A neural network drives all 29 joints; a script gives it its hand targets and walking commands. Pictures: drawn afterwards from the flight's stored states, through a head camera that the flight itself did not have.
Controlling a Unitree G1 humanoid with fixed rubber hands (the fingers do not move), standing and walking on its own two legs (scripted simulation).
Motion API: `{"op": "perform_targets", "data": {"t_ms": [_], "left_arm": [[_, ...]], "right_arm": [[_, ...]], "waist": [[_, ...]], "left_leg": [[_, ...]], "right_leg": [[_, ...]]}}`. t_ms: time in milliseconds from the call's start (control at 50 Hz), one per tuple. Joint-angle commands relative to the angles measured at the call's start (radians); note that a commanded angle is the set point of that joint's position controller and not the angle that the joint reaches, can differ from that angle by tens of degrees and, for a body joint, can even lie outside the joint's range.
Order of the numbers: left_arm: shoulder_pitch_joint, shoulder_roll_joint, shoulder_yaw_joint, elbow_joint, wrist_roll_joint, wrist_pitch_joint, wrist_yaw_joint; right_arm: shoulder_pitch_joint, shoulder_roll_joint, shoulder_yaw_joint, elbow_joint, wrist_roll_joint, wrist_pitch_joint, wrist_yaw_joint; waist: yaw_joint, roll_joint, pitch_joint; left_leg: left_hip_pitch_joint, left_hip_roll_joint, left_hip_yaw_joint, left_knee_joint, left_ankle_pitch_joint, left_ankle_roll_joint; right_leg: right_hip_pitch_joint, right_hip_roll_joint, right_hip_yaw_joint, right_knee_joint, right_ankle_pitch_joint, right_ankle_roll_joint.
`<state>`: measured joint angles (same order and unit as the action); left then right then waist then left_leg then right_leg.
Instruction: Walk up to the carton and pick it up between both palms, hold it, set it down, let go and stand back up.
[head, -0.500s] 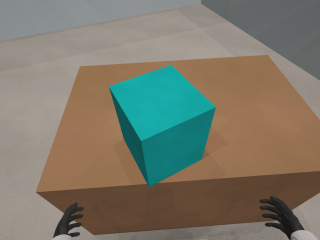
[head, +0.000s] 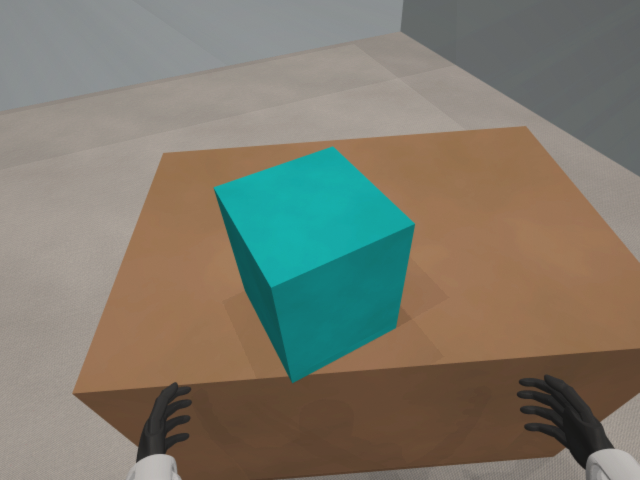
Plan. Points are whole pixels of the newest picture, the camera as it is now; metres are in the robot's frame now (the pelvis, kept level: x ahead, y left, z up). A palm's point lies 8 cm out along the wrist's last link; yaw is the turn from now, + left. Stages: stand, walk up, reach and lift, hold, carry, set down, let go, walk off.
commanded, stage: reach and lift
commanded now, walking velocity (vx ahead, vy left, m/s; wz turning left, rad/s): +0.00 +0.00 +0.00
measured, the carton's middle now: (312, 263) +0.44 +0.04 +0.00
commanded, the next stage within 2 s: none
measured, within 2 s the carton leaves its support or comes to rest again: neither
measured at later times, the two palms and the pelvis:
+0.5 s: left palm (185, 423) +0.20 +0.19 +0.00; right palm (572, 400) +0.22 -0.29 -0.03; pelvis +0.01 -0.01 +0.00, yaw +0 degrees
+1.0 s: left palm (203, 369) +0.25 +0.17 +0.03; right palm (553, 353) +0.27 -0.27 +0.00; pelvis +0.02 -0.01 +0.00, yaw +0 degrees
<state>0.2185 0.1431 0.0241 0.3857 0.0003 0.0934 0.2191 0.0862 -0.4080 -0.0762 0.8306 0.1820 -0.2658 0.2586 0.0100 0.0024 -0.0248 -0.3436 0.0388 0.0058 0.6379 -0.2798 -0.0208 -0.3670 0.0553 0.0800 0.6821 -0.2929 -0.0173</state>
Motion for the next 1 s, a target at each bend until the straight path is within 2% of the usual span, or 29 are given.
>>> {"op": "perform_targets", "data": {"t_ms": [0,20,80,100,120,140,220,240,260,280,300,320,380,420,460,520,560,580,600,620,660,700,740,780,820,840,900,960,980], "left_arm": [[-0.103,-0.073,-0.024,-0.225,-0.004,-0.069,0.032],[-0.117,-0.077,-0.034,-0.246,-0.013,-0.077,0.034],[-0.087,-0.092,-0.030,-0.252,-0.019,-0.092,0.042],[-0.088,-0.104,-0.046,-0.260,-0.021,-0.095,0.043],[-0.079,-0.108,-0.047,-0.276,-0.020,-0.102,0.044],[-0.083,-0.115,-0.063,-0.291,-0.026,-0.109,0.046],[-0.051,-0.137,-0.068,-0.326,-0.031,-0.124,0.053],[-0.037,-0.146,-0.074,-0.331,-0.031,-0.130,0.051],[-0.041,-0.148,-0.075,-0.354,-0.034,-0.139,0.058],[-0.032,-0.156,-0.089,-0.362,-0.037,-0.140,0.059],[-0.037,-0.154,-0.081,-0.393,-0.037,-0.144,0.066],[-0.032,-0.165,-0.097,-0.376,-0.044,-0.146,0.067],[-0.064,-0.183,-0.119,-0.400,-0.052,-0.151,0.078],[-0.066,-0.186,-0.112,-0.407,-0.052,-0.151,0.086],[-0.088,-0.197,-0.133,-0.419,-0.060,-0.157,0.094],[-0.136,-0.211,-0.139,-0.446,-0.066,-0.164,0.114],[-0.146,-0.226,-0.155,-0.443,-0.074,-0.163,0.123],[-0.158,-0.237,-0.167,-0.439,-0.079,-0.161,0.123],[-0.181,-0.227,-0.150,-0.433,-0.073,-0.157,0.123],[-0.197,-0.236,-0.164,-0.406,-0.080,-0.149,0.125],[-0.241,-0.235,-0.160,-0.414,-0.076,-0.138,0.131],[-0.245,-0.239,-0.151,-0.421,-0.076,-0.124,0.132],[-0.288,-0.242,-0.144,-0.400,-0.072,-0.105,0.134],[-0.291,-0.240,-0.113,-0.387,-0.057,-0.089,0.131],[-0.283,-0.235,-0.110,-0.396,-0.057,-0.078,0.127],[-0.295,-0.241,-0.104,-0.389,-0.044,-0.073,0.125],[-0.310,-0.247,-0.093,-0.405,-0.039,-0.055,0.121],[-0.321,-0.243,-0.089,-0.428,-0.042,-0.039,0.118],[-0.336,-0.237,-0.069,-0.436,-0.037,-0.040,0.117]], "right_arm": [[-0.133,-0.258,0.031,-0.249,0.051,-0.076,0.020],[-0.144,-0.268,0.025,-0.273,0.050,-0.082,0.017],[-0.141,-0.264,0.052,-0.291,0.079,-0.095,0.021],[-0.125,-0.257,0.061,-0.266,0.077,-0.094,0.021],[-0.126,-0.262,0.065,-0.289,0.084,-0.106,0.020],[-0.131,-0.269,0.064,-0.295,0.086,-0.111,0.021],[-0.108,-0.271,0.090,-0.281,0.119,-0.131,0.023],[-0.109,-0.289,0.083,-0.276,0.125,-0.140,0.024],[-0.105,-0.278,0.094,-0.285,0.139,-0.153,0.026],[-0.110,-0.293,0.088,-0.262,0.147,-0.155,0.029],[-0.117,-0.296,0.087,-0.291,0.158,-0.164,0.030],[-0.120,-0.302,0.087,-0.282,0.159,-0.169,0.035],[-0.140,-0.304,0.094,-0.296,0.162,-0.175,0.039],[-0.161,-0.304,0.111,-0.305,0.179,-0.180,0.046],[-0.180,-0.316,0.111,-0.308,0.184,-0.186,0.050],[-0.226,-0.316,0.115,-0.324,0.213,-0.192,0.060],[-0.247,-0.327,0.112,-0.323,0.219,-0.191,0.068],[-0.245,-0.327,0.106,-0.317,0.206,-0.185,0.065],[-0.253,-0.318,0.121,-0.317,0.212,-0.183,0.064],[-0.282,-0.334,0.107,-0.312,0.213,-0.175,0.068],[-0.317,-0.336,0.103,-0.318,0.203,-0.166,0.065],[-0.328,-0.336,0.102,-0.333,0.200,-0.152,0.065],[-0.382,-0.350,0.101,-0.328,0.203,-0.137,0.063],[-0.392,-0.327,0.115,-0.341,0.205,-0.130,0.056],[-0.383,-0.335,0.111,-0.338,0.202,-0.120,0.046],[-0.392,-0.329,0.132,-0.338,0.203,-0.115,0.045],[-0.410,-0.336,0.140,-0.335,0.207,-0.101,0.039],[-0.430,-0.350,0.134,-0.341,0.210,-0.088,0.032],[-0.448,-0.344,0.139,-0.365,0.209,-0.090,0.024]], "waist": [[0.098,-0.132,-0.091],[0.093,-0.142,-0.107],[0.117,-0.151,-0.128],[0.106,-0.134,-0.122],[0.114,-0.141,-0.150],[0.098,-0.148,-0.146],[0.110,-0.141,-0.150],[0.098,-0.149,-0.159],[0.113,-0.140,-0.159],[0.097,-0.133,-0.162],[0.110,-0.159,-0.175],[0.104,-0.163,-0.148],[0.104,-0.171,-0.139],[0.123,-0.171,-0.129],[0.117,-0.169,-0.138],[0.139,-0.169,-0.135],[0.130,-0.180,-0.130],[0.112,-0.192,-0.122],[0.127,-0.188,-0.131],[0.113,-0.210,-0.121],[0.118,-0.188,-0.141],[0.121,-0.214,-0.139],[0.127,-0.203,-0.139],[0.143,-0.201,-0.152],[0.133,-0.202,-0.158],[0.146,-0.192,-0.170],[0.151,-0.184,-0.180],[0.140,-0.196,-0.188],[0.158,-0.177,-0.214]], "left_leg": [[0.113,-0.003,-0.029,-0.263,-0.053,0.020],[0.109,-0.006,-0.023,-0.262,-0.046,0.019],[0.116,-0.005,-0.017,-0.256,0.000,0.020],[0.118,-0.004,-0.018,-0.254,0.017,0.016],[0.127,-0.005,-0.016,-0.247,0.033,0.016],[0.127,-0.004,-0.021,-0.243,0.040,0.013],[0.158,-0.002,-0.015,-0.230,0.136,0.004],[0.168,-0.001,-0.014,-0.227,0.146,0.001],[0.174,-0.001,-0.017,-0.222,0.172,-0.002],[0.186,-0.001,-0.020,-0.216,0.182,-0.009],[0.190,0.003,-0.025,-0.212,0.169,-0.005],[0.188,0.004,-0.027,-0.218,0.140,-0.004],[0.153,0.003,-0.024,-0.221,0.081,-0.001],[0.152,0.003,-0.016,-0.227,0.078,-0.001],[0.155,0.003,-0.017,-0.217,0.059,-0.002],[0.146,0.007,-0.023,-0.221,0.001,0.001],[0.143,0.006,-0.029,-0.218,-0.017,0.001],[0.141,0.002,-0.021,-0.222,-0.028,0.002],[0.142,0.002,-0.019,-0.223,-0.042,0.002],[0.130,0.000,-0.026,-0.226,-0.074,0.002],[0.118,-0.001,-0.017,-0.229,-0.093,0.005],[0.113,-0.006,-0.014,-0.235,-0.099,0.008],[0.127,-0.002,-0.014,-0.245,-0.104,0.002],[0.119,-0.006,-0.002,-0.246,-0.073,0.006],[0.132,-0.007,0.007,-0.240,-0.002,0.003],[0.137,-0.010,0.014,-0.243,0.017,0.001],[0.159,-0.009,0.010,-0.234,0.085,-0.004],[0.180,-0.010,0.017,-0.225,0.155,-0.007],[0.172,-0.013,0.025,-0.220,0.175,-0.009]], "right_leg": [[0.024,-0.044,-0.055,-0.293,-0.001,-0.041],[0.034,-0.042,-0.056,-0.289,-0.006,-0.039],[0.050,-0.038,-0.055,-0.290,0.038,-0.042],[0.046,-0.044,-0.048,-0.293,0.036,-0.041],[0.054,-0.042,-0.045,-0.290,0.061,-0.040],[0.048,-0.032,-0.053,-0.282,0.069,-0.046],[0.060,-0.031,-0.048,-0.293,0.122,-0.050],[0.065,-0.027,-0.050,-0.290,0.135,-0.049],[0.066,-0.021,-0.052,-0.288,0.149,-0.055],[0.061,-0.019,-0.060,-0.289,0.150,-0.057],[0.056,-0.015,-0.058,-0.287,0.135,-0.058],[0.036,-0.015,-0.057,-0.295,0.108,-0.063],[0.026,-0.027,-0.041,-0.294,0.056,-0.062],[0.033,-0.025,-0.045,-0.300,0.047,-0.067],[0.013,-0.025,-0.046,-0.292,0.027,-0.073],[-0.018,-0.023,-0.045,-0.287,-0.029,-0.079],[-0.032,-0.028,-0.047,-0.291,-0.041,-0.083],[-0.031,-0.025,-0.047,-0.291,-0.042,-0.084],[-0.028,-0.028,-0.044,-0.294,-0.050,-0.082],[-0.040,-0.029,-0.043,-0.294,-0.077,-0.080],[-0.028,-0.030,-0.040,-0.285,-0.079,-0.084],[-0.021,-0.035,-0.034,-0.293,-0.094,-0.077],[-0.032,-0.029,-0.043,-0.295,-0.085,-0.084],[-0.002,-0.028,-0.038,-0.292,-0.045,-0.082],[0.031,-0.024,-0.038,-0.292,0.020,-0.076],[0.045,-0.023,-0.036,-0.294,0.024,-0.076],[0.054,-0.015,-0.040,-0.292,0.087,-0.082],[0.071,-0.008,-0.039,-0.293,0.134,-0.081],[0.095,-0.009,-0.031,-0.288,0.156,-0.079]]}}
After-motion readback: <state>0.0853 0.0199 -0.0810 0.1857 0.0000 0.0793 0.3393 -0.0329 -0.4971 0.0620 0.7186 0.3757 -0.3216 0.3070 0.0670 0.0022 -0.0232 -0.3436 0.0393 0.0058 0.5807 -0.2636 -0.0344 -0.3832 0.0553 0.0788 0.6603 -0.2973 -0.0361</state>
